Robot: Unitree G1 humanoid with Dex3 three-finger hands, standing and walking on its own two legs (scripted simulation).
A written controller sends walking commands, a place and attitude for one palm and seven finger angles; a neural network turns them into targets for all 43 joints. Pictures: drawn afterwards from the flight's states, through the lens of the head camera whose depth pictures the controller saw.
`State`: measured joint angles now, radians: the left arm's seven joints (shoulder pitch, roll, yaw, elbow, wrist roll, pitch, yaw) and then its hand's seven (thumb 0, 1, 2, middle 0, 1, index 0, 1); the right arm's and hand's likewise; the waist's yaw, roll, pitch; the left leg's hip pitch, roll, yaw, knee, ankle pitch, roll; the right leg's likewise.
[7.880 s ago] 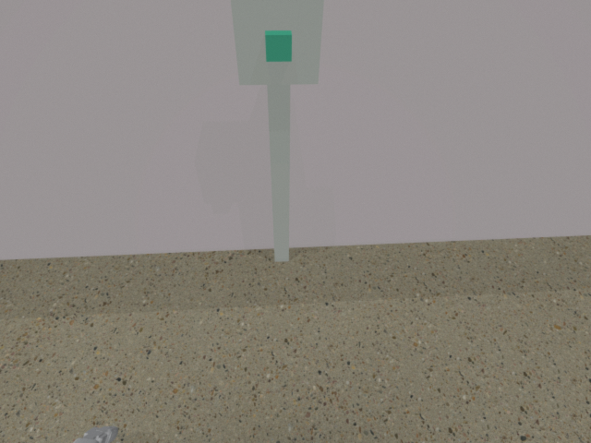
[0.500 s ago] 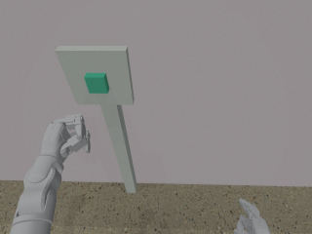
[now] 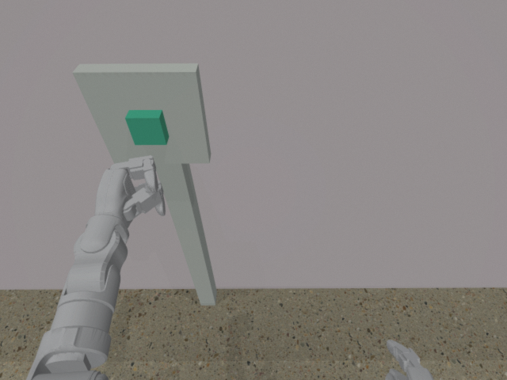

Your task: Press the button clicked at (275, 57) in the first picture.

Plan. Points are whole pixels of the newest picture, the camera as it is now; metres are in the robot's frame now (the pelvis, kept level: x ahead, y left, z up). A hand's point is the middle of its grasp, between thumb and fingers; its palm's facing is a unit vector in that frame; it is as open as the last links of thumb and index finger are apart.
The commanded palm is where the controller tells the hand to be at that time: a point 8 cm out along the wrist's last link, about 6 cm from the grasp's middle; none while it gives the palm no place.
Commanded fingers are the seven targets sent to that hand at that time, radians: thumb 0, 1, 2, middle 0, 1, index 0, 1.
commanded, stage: aim a knuckle at the button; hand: left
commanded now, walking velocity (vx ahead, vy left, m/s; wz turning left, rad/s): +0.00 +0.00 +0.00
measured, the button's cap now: (148, 126) +0.50 +0.21 +0.15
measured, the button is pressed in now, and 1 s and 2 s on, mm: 0 0 11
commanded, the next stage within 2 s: press the button with the knuckle in 0.86 s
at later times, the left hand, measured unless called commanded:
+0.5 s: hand (156, 181) +0.40 +0.18 +0.11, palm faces +0.04 -1.00 +0.00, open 3.1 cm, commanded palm +0.38 +0.23 +0.12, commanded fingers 0.00 0.90 0.90 -1.30 -1.50 -1.30 -1.50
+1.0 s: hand (157, 179) +0.40 +0.18 +0.11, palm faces +0.04 -1.00 +0.00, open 3.1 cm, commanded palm +0.38 +0.23 +0.12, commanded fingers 0.00 0.90 0.90 -1.30 -1.50 -1.30 -1.50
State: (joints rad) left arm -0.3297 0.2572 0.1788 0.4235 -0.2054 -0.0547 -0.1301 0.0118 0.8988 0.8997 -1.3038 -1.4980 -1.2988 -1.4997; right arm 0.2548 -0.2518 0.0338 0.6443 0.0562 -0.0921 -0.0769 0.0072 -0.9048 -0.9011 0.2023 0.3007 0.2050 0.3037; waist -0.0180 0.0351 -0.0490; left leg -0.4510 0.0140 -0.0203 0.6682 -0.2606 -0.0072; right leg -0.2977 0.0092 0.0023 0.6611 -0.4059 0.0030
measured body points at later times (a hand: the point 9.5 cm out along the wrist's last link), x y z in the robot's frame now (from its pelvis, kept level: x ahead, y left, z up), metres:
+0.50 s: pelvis +0.01 +0.00 +0.00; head +0.03 +0.00 +0.45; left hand +0.40 +0.24 +0.11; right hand +0.08 -0.26 -0.11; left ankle +0.05 +0.12 -0.72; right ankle -0.04 -0.12 -0.72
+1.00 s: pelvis +0.01 +0.01 +0.00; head +0.02 +0.00 +0.44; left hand +0.40 +0.23 +0.12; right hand +0.12 -0.25 -0.11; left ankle +0.05 +0.12 -0.72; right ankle -0.04 -0.12 -0.72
